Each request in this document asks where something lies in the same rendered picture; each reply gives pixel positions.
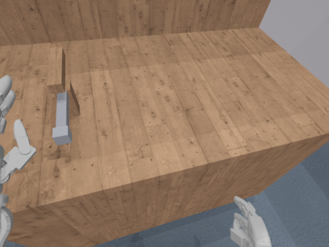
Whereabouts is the robot left forearm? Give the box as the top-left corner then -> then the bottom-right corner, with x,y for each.
0,193 -> 13,247

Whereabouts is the robot left hand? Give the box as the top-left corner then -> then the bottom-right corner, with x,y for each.
0,75 -> 36,194

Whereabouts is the robot right hand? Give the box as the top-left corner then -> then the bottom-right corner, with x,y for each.
230,196 -> 271,247

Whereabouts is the counter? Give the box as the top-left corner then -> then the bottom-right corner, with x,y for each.
0,0 -> 329,247

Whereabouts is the tap lever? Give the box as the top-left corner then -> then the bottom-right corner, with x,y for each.
52,91 -> 72,146

